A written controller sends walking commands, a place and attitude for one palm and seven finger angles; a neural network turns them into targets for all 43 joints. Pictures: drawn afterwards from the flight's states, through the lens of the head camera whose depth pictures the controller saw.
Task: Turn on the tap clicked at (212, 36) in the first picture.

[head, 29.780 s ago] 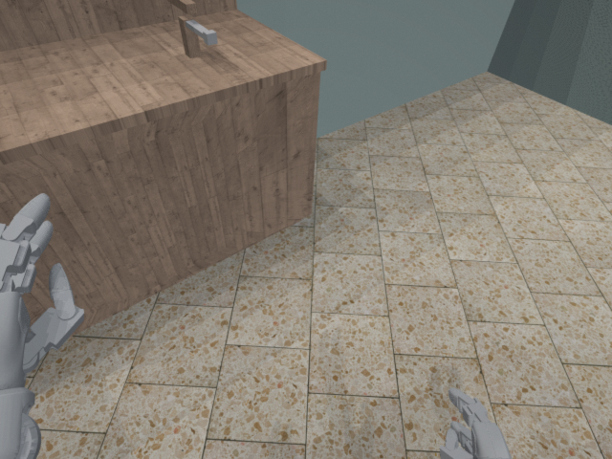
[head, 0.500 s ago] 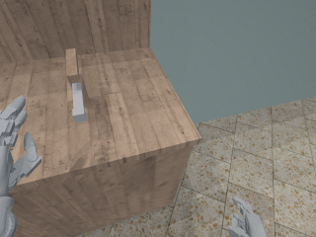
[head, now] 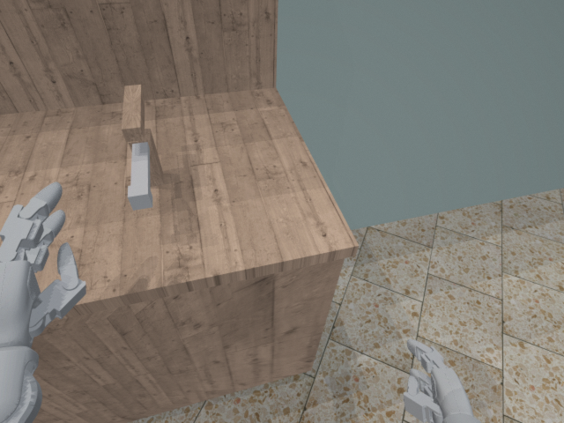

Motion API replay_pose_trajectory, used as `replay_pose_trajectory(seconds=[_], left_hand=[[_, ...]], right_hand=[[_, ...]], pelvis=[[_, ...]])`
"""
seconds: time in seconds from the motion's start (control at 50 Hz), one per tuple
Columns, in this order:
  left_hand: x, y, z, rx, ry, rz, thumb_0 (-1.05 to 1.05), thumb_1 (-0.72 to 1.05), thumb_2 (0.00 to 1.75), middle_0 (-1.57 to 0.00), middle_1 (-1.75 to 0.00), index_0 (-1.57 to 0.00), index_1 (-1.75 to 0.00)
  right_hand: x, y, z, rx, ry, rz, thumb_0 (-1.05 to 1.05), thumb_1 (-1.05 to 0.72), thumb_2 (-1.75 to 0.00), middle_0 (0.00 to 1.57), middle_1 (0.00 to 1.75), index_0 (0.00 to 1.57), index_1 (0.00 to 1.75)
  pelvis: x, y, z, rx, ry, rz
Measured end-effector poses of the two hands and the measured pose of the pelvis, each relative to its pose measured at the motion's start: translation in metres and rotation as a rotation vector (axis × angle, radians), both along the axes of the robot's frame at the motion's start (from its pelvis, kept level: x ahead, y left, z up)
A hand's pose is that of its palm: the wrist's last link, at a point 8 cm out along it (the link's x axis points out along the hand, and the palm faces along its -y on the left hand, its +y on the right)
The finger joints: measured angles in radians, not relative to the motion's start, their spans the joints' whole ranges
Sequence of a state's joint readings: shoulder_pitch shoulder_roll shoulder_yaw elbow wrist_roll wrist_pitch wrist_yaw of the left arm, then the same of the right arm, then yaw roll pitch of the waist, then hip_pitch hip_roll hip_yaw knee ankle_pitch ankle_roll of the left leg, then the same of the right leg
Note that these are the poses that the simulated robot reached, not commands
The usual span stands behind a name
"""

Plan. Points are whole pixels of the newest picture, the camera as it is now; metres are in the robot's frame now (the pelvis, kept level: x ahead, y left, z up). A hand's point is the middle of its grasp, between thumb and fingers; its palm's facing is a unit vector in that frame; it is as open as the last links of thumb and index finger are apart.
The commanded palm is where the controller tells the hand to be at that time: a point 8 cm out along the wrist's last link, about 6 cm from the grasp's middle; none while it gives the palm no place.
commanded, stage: turn the palm inward beside the body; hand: left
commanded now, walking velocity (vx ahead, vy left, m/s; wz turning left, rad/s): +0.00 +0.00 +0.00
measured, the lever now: (140, 196) +0.38 +0.26 +0.11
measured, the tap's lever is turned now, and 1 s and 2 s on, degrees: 0 0 0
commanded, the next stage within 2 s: reach beside the lever's end, fingers flat in 1.82 s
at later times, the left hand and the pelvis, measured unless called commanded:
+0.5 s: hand (81, 275) +0.21 +0.24 +0.17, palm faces +0.51 -0.81 -0.29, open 7.4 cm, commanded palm +0.16 +0.27 +0.18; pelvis +0.02 -0.03 -0.01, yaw +2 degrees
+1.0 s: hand (74, 307) +0.18 +0.24 +0.16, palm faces +0.51 -0.84 -0.18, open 7.4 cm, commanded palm +0.13 +0.27 +0.18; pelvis +0.00 -0.01 +0.00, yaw +2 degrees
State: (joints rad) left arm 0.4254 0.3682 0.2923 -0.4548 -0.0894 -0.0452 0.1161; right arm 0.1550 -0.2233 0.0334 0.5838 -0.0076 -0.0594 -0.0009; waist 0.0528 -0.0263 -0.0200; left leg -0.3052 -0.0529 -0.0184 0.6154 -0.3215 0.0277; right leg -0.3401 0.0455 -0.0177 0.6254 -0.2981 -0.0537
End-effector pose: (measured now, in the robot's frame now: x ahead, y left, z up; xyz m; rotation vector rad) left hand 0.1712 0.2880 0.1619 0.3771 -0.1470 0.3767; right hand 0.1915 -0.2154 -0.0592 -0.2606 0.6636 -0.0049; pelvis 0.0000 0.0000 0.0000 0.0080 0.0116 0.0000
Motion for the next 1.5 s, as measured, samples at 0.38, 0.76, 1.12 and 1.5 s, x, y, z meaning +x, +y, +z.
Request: replay_pose_trajectory(seconds=[0.38, 0.76, 1.12, 1.5], left_hand=[[0.01, -0.028, 0.016, -0.039, -0.006, 0.054, 0.02, 0.89, 0.89, -0.21, -0.31, -0.21, -0.3], [-0.016, -0.024, 0.01, -0.109, -0.025, 0.101, 0.02, 0.89, 0.89, -0.2, -0.31, -0.21, -0.3], [-0.04, -0.02, 0.006, -0.196, 0.016, 0.159, 0.02, 0.89, 0.9, -0.2, -0.3, -0.2, -0.3], [-0.042, -0.031, 0.008, -0.248, 0.032, 0.188, 0.02, 0.89, 0.9, -0.2, -0.3, -0.2, -0.3]], right_hand=[[0.003, -0.041, -0.021, 0.039, -0.02, -0.086, 0.01, -0.9, -0.9, 0.2, 0.3, 0.2, 0.3], [0.011, -0.021, -0.011, 0.032, -0.111, -0.038, 0.01, -0.9, -0.9, 0.2, 0.3, 0.2, 0.3], [0.013, 0.01, -0.003, 0.057, -0.15, 0.015, 0.01, -0.9, -0.9, 0.2, 0.3, 0.2, 0.3], [0.016, -0.001, -0.005, 0.059, -0.143, 0.008, 0.01, -0.9, -0.9, 0.2, 0.3, 0.2, 0.3]], pelvis=[[0.011, -0.036, -0.006, 0.003, 0.015, 0.022], [0.01, -0.02, -0.006, -0.002, 0.006, 0.037], [-0.001, -0.009, -0.004, -0.006, -0.037, 0.045], [0.002, -0.017, -0.002, -0.003, -0.045, 0.053]])
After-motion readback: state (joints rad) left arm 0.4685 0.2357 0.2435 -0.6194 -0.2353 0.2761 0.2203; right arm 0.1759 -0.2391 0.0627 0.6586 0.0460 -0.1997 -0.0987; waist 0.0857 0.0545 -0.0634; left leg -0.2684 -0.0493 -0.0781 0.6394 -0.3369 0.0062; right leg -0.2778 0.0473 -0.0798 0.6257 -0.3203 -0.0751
